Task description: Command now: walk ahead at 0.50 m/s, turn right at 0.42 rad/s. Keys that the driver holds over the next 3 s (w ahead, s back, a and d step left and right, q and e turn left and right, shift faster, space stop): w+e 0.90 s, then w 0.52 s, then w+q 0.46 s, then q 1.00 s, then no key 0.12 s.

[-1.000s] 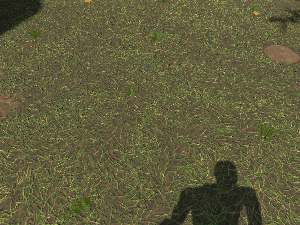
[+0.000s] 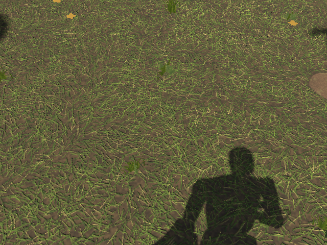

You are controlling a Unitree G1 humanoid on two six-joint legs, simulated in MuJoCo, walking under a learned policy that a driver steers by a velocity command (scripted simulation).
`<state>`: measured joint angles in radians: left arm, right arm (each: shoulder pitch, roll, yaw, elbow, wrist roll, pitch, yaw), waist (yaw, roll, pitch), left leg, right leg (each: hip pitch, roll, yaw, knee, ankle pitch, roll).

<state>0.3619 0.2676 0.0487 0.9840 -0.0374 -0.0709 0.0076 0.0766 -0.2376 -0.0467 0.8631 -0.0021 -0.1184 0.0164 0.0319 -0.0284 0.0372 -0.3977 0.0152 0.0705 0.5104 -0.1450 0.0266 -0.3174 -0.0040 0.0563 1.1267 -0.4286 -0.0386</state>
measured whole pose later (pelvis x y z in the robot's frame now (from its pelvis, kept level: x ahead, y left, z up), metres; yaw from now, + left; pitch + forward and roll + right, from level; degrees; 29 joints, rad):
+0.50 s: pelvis +0.26 -0.07 -0.01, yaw -17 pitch +1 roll +1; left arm 0.11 0.28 0.09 0.75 -0.02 -0.04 -0.04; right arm 0.24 -0.29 -0.07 0.92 0.02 -0.08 -0.01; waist -0.02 0.00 0.07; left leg -0.20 0.08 0.07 1.09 -0.51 -0.03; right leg -0.48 0.03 -0.05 0.66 -0.21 -0.12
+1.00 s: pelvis +0.55 -0.15 -0.01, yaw -34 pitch +2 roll +2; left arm 0.36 0.28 0.07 0.79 -0.03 -0.04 0.02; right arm 0.06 -0.27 -0.06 0.76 0.00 -0.13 0.03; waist 0.05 -0.02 0.01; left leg -0.44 -0.05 0.01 0.53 -0.14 0.03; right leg -0.24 0.08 0.18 1.01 -0.51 -0.04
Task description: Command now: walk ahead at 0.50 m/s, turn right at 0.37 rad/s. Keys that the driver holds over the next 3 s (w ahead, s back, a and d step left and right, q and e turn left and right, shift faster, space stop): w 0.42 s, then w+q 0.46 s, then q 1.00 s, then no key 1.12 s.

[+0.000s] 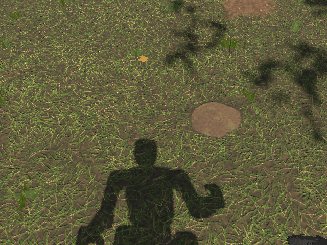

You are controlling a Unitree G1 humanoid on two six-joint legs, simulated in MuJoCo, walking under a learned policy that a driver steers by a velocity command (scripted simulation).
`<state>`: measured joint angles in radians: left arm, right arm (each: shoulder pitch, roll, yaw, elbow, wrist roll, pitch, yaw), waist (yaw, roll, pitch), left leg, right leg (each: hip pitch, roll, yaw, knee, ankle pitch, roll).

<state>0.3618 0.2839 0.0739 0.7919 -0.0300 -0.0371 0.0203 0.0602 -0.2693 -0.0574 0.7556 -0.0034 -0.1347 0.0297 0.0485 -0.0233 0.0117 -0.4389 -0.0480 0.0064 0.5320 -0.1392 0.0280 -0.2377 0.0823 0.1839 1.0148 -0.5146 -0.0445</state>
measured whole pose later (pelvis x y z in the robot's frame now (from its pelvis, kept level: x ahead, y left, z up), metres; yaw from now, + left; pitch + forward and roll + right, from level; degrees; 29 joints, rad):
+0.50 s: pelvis +0.26 -0.06 +0.00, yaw -3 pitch +2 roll +1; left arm 0.09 0.26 0.04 0.67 0.00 -0.08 -0.02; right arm 0.35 -0.30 -0.05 0.90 0.03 -0.07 0.01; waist -0.05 0.02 0.02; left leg -0.26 0.02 -0.03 0.99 -0.46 0.01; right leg -0.43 0.00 -0.04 0.56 -0.17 -0.05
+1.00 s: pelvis +0.53 -0.03 -0.01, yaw +13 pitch +2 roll -1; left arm 0.31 0.28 0.06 0.85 0.01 -0.04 0.03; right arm 0.07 -0.28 -0.06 0.68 0.00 -0.05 0.05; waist 0.04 0.02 0.06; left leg -0.53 -0.03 0.06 0.61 -0.11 0.11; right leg -0.07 -0.06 -0.18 0.81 -0.51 0.04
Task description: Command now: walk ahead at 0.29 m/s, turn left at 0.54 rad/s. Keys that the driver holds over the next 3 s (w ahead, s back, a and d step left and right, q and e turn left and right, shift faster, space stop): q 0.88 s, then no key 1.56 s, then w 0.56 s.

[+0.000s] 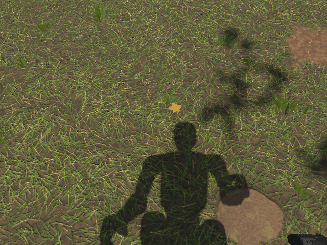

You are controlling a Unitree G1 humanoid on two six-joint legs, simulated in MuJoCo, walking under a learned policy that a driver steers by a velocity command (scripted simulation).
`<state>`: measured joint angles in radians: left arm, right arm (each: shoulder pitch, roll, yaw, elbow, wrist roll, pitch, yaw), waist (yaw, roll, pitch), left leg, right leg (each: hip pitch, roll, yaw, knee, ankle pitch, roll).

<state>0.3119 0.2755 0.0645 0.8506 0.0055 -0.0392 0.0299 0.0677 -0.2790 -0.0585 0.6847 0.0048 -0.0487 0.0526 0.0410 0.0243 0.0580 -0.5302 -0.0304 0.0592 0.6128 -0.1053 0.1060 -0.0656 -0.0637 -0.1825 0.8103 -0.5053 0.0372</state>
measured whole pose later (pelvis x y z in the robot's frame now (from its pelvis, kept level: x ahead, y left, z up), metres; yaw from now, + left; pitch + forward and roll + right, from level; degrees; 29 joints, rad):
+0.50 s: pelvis +0.15 -0.04 +0.02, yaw +18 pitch +3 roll +0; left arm 0.15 0.27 0.05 0.71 0.03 -0.03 0.02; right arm 0.16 -0.33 -0.08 0.64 0.01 0.04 -0.02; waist -0.01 0.04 0.01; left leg -0.44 -0.14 -0.17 0.89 -0.52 0.00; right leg -0.38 0.01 0.05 0.54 -0.20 0.00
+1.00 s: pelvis +0.13 -0.01 +0.03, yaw +35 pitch +2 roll -2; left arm 0.13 0.33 0.10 0.73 0.01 0.02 0.04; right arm 0.20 -0.28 -0.07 0.62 0.00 0.03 -0.01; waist 0.00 -0.05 0.04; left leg -0.29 -0.03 -0.04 0.49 -0.24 0.04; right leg -0.56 -0.03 0.01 1.12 -0.42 0.07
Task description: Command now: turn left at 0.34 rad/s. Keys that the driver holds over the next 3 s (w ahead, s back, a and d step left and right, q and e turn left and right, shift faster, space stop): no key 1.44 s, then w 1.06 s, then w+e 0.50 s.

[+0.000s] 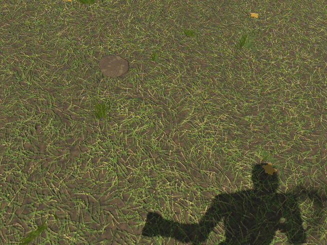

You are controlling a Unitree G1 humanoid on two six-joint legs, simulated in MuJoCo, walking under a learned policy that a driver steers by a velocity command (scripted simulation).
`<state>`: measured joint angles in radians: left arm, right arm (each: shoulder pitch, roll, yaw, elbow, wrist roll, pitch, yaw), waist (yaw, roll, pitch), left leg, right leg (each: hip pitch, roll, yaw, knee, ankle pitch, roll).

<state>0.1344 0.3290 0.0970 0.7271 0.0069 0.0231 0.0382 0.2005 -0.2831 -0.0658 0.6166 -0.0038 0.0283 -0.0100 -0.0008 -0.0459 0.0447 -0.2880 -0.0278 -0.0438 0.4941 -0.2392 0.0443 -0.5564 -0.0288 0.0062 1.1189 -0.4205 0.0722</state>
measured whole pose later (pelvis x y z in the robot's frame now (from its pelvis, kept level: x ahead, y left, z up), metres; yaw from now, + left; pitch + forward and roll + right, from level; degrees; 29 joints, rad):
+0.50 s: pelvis +0.01 -0.02 -0.01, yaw +3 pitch -1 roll +0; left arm 0.17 0.23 0.03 0.77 0.01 -0.03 0.01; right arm 0.20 -0.24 -0.04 0.75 -0.01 0.03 -0.01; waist 0.00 0.01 0.03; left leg -0.23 -0.05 -0.08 0.53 -0.28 0.01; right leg -0.22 -0.01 0.00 0.53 -0.29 0.01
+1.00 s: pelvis +0.01 -0.04 +0.00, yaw +3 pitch -2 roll +0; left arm 0.19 0.23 0.02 0.92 0.01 -0.03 0.01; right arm 0.21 -0.23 -0.05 0.93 -0.01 0.02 -0.05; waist 0.00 0.00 0.04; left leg -0.19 -0.02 -0.09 0.48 -0.26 -0.02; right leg -0.18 0.02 -0.01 0.49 -0.28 -0.02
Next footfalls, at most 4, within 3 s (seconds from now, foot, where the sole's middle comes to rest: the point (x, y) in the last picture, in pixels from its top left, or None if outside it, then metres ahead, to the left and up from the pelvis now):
0.24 right None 0.05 -0.15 -0.78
1.76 left None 0.11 0.11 -0.78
2.24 right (184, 237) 0.48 -0.11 -0.78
2.76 left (127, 170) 0.77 0.14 -0.78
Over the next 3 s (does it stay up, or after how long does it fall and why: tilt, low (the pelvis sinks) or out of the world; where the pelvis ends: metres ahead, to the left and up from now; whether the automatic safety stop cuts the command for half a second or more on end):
stays up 0.72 0.04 0.01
